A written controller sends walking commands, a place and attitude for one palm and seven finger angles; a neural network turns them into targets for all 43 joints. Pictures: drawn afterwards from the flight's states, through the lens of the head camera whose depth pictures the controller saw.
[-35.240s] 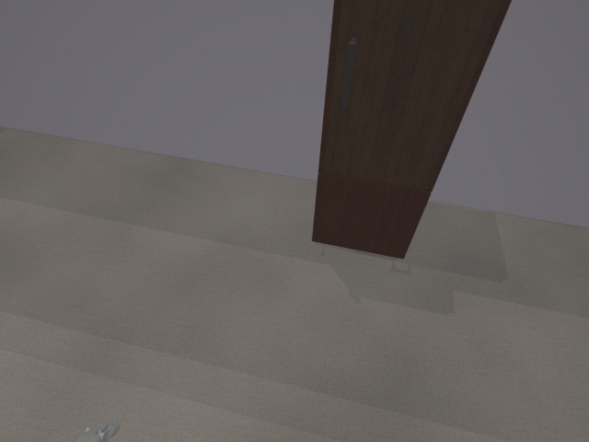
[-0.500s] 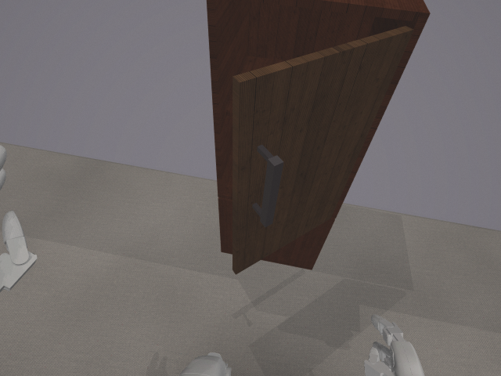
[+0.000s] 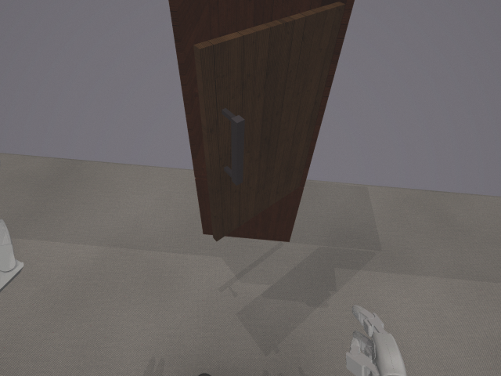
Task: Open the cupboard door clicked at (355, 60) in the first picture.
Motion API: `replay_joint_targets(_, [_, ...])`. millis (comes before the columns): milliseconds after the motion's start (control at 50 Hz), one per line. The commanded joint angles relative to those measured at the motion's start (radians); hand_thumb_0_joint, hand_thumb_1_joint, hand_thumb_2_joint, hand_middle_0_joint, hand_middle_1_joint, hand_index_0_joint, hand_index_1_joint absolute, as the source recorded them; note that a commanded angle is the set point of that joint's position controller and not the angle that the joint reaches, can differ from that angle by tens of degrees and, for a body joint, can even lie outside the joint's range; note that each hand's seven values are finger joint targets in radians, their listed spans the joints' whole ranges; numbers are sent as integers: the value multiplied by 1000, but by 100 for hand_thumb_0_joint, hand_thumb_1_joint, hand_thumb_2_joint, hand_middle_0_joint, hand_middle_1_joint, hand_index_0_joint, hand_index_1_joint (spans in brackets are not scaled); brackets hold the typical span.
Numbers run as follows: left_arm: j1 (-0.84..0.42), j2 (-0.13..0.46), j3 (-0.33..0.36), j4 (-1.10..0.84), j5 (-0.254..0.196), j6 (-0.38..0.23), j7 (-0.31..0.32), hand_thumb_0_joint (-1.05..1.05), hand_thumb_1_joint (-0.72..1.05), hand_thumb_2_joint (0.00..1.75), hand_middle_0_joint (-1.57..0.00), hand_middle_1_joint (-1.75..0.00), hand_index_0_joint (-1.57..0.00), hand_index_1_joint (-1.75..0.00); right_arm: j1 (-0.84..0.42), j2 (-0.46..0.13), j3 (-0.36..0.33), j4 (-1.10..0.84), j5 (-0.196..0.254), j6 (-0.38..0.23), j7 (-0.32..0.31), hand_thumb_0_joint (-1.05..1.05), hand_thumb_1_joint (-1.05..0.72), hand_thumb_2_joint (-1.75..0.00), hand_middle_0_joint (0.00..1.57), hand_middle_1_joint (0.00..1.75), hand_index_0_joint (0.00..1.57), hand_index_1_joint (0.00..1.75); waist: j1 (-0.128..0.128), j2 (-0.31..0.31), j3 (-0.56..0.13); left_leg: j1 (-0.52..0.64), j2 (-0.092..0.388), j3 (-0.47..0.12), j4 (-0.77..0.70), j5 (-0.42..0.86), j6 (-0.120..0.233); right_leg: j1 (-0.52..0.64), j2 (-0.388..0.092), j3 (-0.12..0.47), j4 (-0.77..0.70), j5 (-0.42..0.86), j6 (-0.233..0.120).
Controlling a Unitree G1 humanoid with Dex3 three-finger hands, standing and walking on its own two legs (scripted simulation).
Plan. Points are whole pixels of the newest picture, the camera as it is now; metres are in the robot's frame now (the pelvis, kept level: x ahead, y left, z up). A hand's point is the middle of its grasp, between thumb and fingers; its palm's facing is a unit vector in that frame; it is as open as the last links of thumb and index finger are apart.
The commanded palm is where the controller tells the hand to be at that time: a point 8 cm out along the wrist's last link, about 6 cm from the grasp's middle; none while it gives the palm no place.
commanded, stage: stop stepping back and stand still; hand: left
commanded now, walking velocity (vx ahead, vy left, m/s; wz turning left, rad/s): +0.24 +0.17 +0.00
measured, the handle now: (232, 148) +0.55 +0.07 +0.03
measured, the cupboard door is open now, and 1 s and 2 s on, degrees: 44 44 44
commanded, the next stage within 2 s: let the arm hang, fingers relaxed in 1.14 s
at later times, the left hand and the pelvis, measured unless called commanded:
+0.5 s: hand (20, 292) +0.17 +0.25 +0.17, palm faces +0.36 -0.80 -0.48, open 7.4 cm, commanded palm +0.12 +0.30 +0.18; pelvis -0.03 +0.00 +0.00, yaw -1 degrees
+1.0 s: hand out of the picture +0.13 +0.30 +0.16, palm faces +0.41 -0.79 -0.46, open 7.4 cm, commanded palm +0.07 +0.33 +0.18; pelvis -0.07 +0.03 +0.01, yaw +0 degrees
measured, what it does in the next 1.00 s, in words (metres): steps on the spot: left foot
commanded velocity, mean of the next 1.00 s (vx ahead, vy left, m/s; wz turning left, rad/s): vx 0.05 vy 0.03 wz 0.00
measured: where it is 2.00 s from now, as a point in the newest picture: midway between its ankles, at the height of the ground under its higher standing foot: outside the picture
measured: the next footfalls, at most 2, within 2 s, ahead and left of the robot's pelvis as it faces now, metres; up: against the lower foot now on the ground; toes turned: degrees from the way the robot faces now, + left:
left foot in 0.30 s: +0.03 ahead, +0.11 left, +0.00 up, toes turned +4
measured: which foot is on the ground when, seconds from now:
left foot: down 0.00-0.00, up 0.02-0.28, down 0.30-1.00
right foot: down 0.00-1.00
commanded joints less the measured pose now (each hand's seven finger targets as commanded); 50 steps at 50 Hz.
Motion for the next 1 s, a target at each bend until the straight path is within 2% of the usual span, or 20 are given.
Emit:
replay_joint_targets(0, [-103,212,144,-207,-1,-74,19,0,90,90,-20,-30,-20,-30,-72,-170,-58,-104,-3,-39,-10,0,-90,-90,20,30,20,30,15,-120,-75,-67,-15,-87,455,-170,-5,-106,-363,358,-269,155,-138])
replay_joint_targets(20, [-81,124,88,-139,-3,-67,7,0,90,90,-20,-30,-20,-30,-33,-175,-76,-79,16,-46,-11,0,-90,-90,20,30,20,30,-3,-125,-89,-92,-18,-96,488,-139,-4,-40,-290,274,-201,241,-76])
replay_joint_targets(40, [-99,144,94,-145,-2,-66,9,0,90,90,-20,-30,-20,-30,-49,-184,-77,-82,19,-45,-11,0,-90,-90,20,30,20,30,-2,-103,-85,-115,-5,-88,469,-119,-2,-13,-277,252,-168,316,-44])
replay_joint_targets(80, [-134,121,70,-79,16,-82,11,0,90,90,-20,-30,-20,-30,-65,-173,-66,-73,13,-52,-25,0,-90,-90,20,30,20,30,-3,-28,-11,-105,0,-45,390,-113,8,-30,-273,230,-151,418,-67])
replay_joint_targets(120, [-181,110,52,-34,28,-99,13,0,90,90,-20,-30,-20,-30,-61,-174,-65,-67,10,-63,-36,0,-90,-90,20,30,20,30,7,-11,27,-60,-12,-4,285,-121,30,-43,-264,222,-143,401,-59])
replay_joint_targets(200, [-217,105,40,-15,36,-116,17,0,90,90,-20,-30,-20,-30,-44,-187,-81,-72,8,-78,-42,0,-90,-90,20,30,20,30,26,-71,40,48,-20,16,120,-139,58,-41,-268,259,-130,327,-44])
replay_joint_targets(220, [-200,108,49,-23,36,-121,20,0,90,90,-20,-30,-20,-30,-39,-189,-83,-74,6,-78,-38,0,-90,-90,20,30,20,30,24,-48,34,87,-24,14,69,-116,63,-44,-262,262,-112,361,-31])
replay_joint_targets(260, [-157,112,60,-67,31,-131,19,0,90,90,-20,-30,-20,-30,-34,-195,-89,-85,6,-74,-33,0,-90,-90,20,30,20,30,20,12,-17,185,-16,-13,-20,-1,72,-19,-215,213,-23,512,17])
replay_joint_targets(300, [-133,123,74,-122,26,-144,17,0,90,90,-20,-30,-20,-30,-24,-213,-94,-106,12,-70,-25,0,-90,-90,20,30,20,30,15,88,-97,296,46,-80,-4,258,101,-30,-135,140,95,623,82])
replay_joint_targets(320, [-116,135,90,-131,28,-145,19,0,90,90,-20,-30,-20,-30,-18,-212,-94,-112,15,-66,-22,0,-90,-90,20,30,20,30,14,104,-134,341,62,-83,44,383,108,-44,-113,127,122,693,97])
replay_joint_targets(340, [-73,157,112,-127,32,-143,16,0,90,90,-20,-30,-20,-30,-17,-200,-83,-107,6,-64,-24,0,-90,-90,20,30,20,30,14,165,-154,348,60,-81,60,453,104,-56,-101,107,138,684,84])
replay_joint_targets(360, [-82,135,90,-158,31,-142,12,0,90,90,-20,-30,-20,-30,-22,-191,-78,-118,9,-62,-20,0,-90,-90,20,30,20,30,12,166,-146,317,66,-95,50,472,94,-38,-86,88,132,590,68])
replay_joint_targets(400, [-70,127,92,-149,26,-137,7,0,90,90,-20,-30,-20,-30,-36,-196,-83,-123,12,-62,-17,0,-90,-90,20,30,20,30,11,115,-99,243,75,-112,33,353,72,-32,-67,106,54,421,40])
replay_joint_targets(460, [-27,124,107,-115,17,-134,6,0,90,90,-20,-30,-20,-30,-35,-190,-77,-127,10,-60,-16,0,-90,-90,20,30,20,30,4,107,-58,200,54,-109,22,221,53,-41,-96,154,-13,414,15])
replay_joint_targets(520, [-25,110,103,-62,8,-126,3,0,90,90,-20,-30,-20,-30,-32,-183,-76,-121,12,-49,-13,0,-90,-90,20,30,20,30,1,39,-84,231,37,-89,44,189,40,-47,-118,186,-54,473,15])
replay_joint_targets(580, [-54,90,73,-48,8,-115,-4,0,90,90,-20,-30,-20,-30,-43,-184,-72,-123,10,-47,-19,0,-90,-90,20,30,20,30,3,64,-59,260,49,-109,-17,130,41,-94,-90,165,-83,324,22])
replay_joint_targets(680, [-152,80,30,-77,22,-104,-2,0,90,90,-20,-30,-20,-30,-63,-189,-62,-123,1,-62,-35,0,-90,-90,20,30,20,30,8,116,-23,247,70,-158,-137,-99,49,-119,-54,132,-117,105,33])
replay_joint_targets(800, [-186,85,31,-104,42,-96,10,0,90,90,-20,-30,-20,-30,-72,-186,-56,-128,-7,-79,-44,0,-90,-90,20,30,20,30,18,151,-7,178,81,-197,-246,-305,43,-65,-30,95,-99,53,38])
replay_joint_targets(840, [-164,107,58,-113,44,-98,13,0,90,90,-20,-30,-20,-30,-71,-184,-60,-128,-10,-82,-47,0,-90,-90,20,30,20,30,22,173,-28,158,80,-199,-266,-317,36,-27,-27,81,-82,69,38])
replay_joint_targets(980, [-82,72,48,-77,32,-99,8,0,90,90,-20,-30,-20,-30,-65,-185,-66,-126,-7,-81,-38,0,-90,-90,20,30,20,30,15,117,-30,202,54,-167,-198,-179,15,-64,-43,97,-141,87,26])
